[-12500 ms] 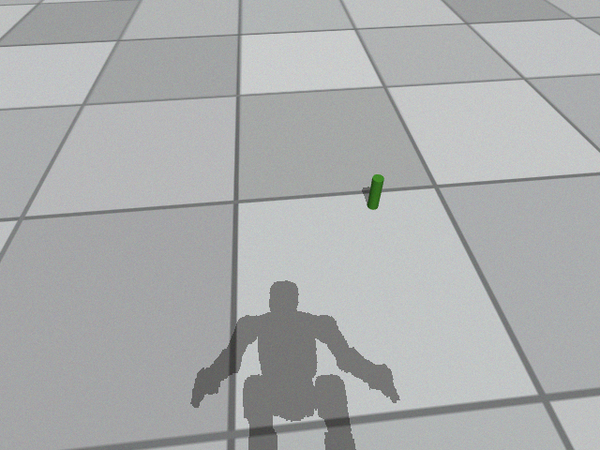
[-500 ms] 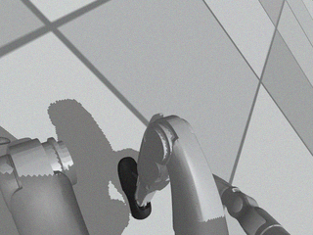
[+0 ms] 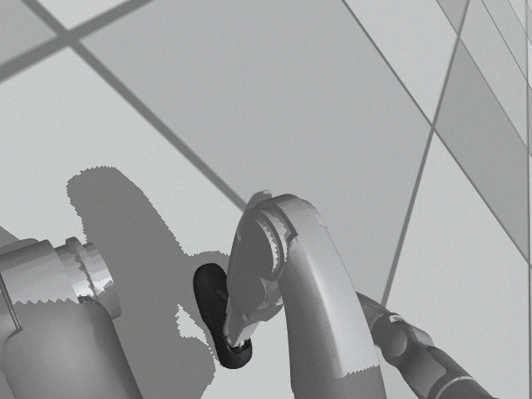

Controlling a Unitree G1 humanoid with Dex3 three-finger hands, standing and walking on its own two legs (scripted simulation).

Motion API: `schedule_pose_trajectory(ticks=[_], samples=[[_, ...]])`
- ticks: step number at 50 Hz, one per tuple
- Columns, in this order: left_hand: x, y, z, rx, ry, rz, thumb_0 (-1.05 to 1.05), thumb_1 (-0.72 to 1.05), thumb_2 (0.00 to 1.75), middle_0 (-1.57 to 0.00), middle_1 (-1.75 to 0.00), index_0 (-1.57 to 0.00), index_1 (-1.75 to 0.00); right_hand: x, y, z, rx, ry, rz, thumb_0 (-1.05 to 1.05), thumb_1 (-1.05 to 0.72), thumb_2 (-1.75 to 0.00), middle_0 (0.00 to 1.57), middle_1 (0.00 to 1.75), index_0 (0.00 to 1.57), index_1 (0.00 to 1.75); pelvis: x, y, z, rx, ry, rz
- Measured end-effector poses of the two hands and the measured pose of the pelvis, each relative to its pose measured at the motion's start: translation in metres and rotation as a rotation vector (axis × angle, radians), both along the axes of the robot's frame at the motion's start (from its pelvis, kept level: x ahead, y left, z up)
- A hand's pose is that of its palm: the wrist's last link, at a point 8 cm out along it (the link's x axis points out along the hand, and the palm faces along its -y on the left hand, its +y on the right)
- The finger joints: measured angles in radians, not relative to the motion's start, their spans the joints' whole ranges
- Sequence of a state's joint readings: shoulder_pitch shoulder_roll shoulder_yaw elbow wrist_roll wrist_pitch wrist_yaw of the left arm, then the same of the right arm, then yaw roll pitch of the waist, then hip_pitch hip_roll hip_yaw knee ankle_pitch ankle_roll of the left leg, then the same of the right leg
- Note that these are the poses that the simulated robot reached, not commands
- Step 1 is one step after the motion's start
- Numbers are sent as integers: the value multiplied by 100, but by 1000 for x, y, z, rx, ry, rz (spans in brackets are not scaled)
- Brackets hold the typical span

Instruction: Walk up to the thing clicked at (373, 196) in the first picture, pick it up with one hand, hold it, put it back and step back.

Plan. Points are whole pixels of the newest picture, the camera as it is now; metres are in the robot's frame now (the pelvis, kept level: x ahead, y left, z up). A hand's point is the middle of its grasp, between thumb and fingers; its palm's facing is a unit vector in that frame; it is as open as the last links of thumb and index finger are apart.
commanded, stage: close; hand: left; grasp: from the side
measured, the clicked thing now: out of the picture +0.42 +0.30 -0.19
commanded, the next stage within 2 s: settle in 0.08 s
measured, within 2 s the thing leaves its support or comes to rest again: leaves its support in 0.48 s
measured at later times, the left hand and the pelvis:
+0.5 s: hand out of the picture +0.43 +0.30 -0.16, palm faces +0.37 -0.93 -0.01, open 6.9 cm; pelvis +0.00 +0.00 +0.00, yaw +0 degrees
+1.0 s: hand out of the picture +0.40 +0.32 -0.05, palm faces +0.34 -0.94 -0.04, open 6.9 cm; pelvis +0.01 -0.01 +0.03, yaw +5 degrees
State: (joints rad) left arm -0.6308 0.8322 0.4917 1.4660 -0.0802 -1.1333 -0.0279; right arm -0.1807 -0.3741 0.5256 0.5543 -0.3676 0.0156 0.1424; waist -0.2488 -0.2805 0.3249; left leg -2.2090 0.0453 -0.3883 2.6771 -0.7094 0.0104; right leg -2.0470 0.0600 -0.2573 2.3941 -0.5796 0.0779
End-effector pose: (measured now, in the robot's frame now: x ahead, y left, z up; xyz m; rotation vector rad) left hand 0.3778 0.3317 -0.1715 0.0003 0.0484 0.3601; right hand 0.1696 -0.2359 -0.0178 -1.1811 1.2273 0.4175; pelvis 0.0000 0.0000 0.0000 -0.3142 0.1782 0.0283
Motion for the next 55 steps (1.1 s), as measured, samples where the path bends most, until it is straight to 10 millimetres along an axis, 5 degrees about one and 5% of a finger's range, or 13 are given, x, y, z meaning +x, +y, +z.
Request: schedule_pose_trajectory(ticks=[13, 25, 55], samples=[[8, 2, 0, 9, 5, 8, 2, 8, 97, -88, -105, -85, -105, -9, -4, 0, -14, 23, -23, 0, -88, -89, 20, 29, 20, 30, 0, 0, 1, -2, 4, -3], [8, 9, 8, 5, -19, 17, 3, 4, 104, -90, -105, -88, -104, -8, -5, 1, -16, 19, -51, 0, -90, -90, 20, 30, 20, 30, 2, 0, 3, 0, 18, 3], [-17, 35, 144, 69, -38, -23, 3, 4, 104, -92, -102, -90, -101, 30, -2, -14, 253, -143, -320, 0, -88, -89, 20, 30, 20, 30, 12, -9, 34, 82, 234, 75]])
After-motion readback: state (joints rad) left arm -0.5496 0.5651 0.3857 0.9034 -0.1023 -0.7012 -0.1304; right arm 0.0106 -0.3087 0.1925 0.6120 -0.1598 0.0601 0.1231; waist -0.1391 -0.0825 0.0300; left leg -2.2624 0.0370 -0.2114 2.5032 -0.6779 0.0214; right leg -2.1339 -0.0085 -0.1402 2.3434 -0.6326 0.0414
